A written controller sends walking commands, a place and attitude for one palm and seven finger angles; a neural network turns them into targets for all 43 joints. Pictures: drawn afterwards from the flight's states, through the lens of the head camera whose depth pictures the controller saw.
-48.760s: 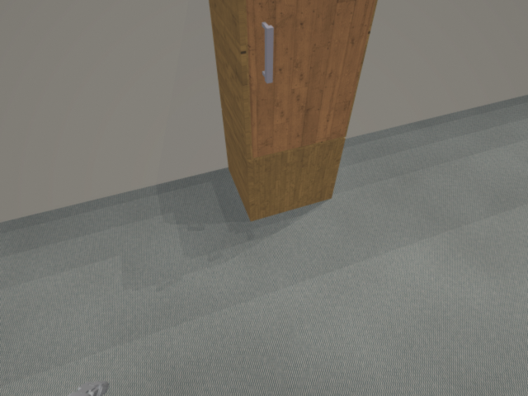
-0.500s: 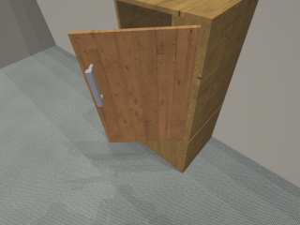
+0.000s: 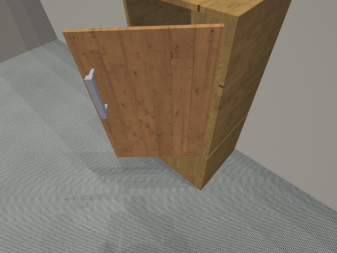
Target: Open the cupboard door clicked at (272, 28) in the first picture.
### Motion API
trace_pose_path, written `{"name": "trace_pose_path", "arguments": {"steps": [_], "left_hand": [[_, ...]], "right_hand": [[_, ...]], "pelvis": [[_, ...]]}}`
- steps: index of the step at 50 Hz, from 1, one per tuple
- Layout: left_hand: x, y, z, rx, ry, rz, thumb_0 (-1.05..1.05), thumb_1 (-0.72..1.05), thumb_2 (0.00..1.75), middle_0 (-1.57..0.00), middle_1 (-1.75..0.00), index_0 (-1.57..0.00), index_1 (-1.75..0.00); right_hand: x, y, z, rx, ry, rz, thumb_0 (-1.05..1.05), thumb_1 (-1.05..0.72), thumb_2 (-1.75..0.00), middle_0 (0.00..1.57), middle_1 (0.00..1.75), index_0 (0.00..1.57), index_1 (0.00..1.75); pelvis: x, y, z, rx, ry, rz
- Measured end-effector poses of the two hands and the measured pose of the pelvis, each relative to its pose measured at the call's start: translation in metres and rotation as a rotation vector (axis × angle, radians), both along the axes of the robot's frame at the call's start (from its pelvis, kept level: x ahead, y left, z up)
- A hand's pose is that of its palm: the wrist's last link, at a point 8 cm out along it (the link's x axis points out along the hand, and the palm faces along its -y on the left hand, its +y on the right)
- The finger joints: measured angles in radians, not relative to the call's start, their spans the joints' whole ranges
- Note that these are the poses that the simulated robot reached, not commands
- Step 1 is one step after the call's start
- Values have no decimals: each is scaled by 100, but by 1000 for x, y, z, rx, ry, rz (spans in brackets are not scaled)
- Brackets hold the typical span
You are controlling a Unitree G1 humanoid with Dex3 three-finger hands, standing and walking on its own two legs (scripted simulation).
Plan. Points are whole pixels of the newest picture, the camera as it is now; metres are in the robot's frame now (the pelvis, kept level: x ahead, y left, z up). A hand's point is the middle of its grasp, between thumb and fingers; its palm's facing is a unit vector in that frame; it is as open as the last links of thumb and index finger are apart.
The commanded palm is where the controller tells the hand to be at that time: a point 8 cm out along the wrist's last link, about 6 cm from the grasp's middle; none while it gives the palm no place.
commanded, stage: look again from close up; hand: left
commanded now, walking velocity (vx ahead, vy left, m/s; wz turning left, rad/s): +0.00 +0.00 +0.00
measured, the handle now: (98, 94) +0.54 +0.25 +0.06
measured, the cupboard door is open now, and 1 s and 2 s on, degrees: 42 42 42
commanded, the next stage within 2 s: raise the hand with hooked fingers in 0.18 s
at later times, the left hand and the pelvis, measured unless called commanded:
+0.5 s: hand (96, 214) +0.20 +0.18 -0.01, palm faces +0.22 -0.97 -0.05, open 7.6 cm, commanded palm +0.12 +0.24 -0.05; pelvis -0.01 +0.00 -0.02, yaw +2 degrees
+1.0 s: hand (78, 217) +0.20 +0.22 -0.01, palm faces +0.03 -1.00 -0.05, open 10.3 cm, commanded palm +0.16 +0.28 +0.00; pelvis -0.03 +0.01 -0.06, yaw +3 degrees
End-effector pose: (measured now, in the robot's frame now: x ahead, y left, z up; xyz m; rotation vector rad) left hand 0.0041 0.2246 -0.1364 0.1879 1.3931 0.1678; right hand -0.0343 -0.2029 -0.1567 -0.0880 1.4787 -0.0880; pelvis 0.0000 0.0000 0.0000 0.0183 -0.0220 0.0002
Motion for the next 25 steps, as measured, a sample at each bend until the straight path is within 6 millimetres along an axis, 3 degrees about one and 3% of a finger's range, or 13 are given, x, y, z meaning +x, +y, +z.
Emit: {"name": "trace_pose_path", "arguments": {"steps": [15,17,19,22,25], "left_hand": [[15,-3,-1,6,-41,11,1,93,90,-20,-30,-20,-30],[41,1,16,11,-223,90,1,93,90,-20,-30,-21,-30],[79,5,53,43,-502,109,2,92,90,-20,-31,-21,-31],[134,7,103,31,-881,93,2,89,88,-20,-33,-21,-33],[169,6,136,-24,-1207,19,1,84,86,-21,-35,-21,-36]], "right_hand": [[39,-14,2,-26,-73,24,1,-91,-90,19,30,20,30],[50,-22,7,-61,-166,25,2,-92,-90,20,30,20,30],[71,-32,15,-99,-321,27,2,-92,-90,20,30,20,30],[112,-46,29,-137,-539,51,2,-92,-90,20,30,20,30],[155,-58,48,-167,-746,87,2,-92,-90,20,30,20,30]], "pelvis": [[7,-6,0,-9,3,7],[6,-5,-1,-7,6,5],[4,-3,-3,-5,11,16],[-3,-2,-8,-2,43,39],[-13,-5,-20,7,104,28]]}}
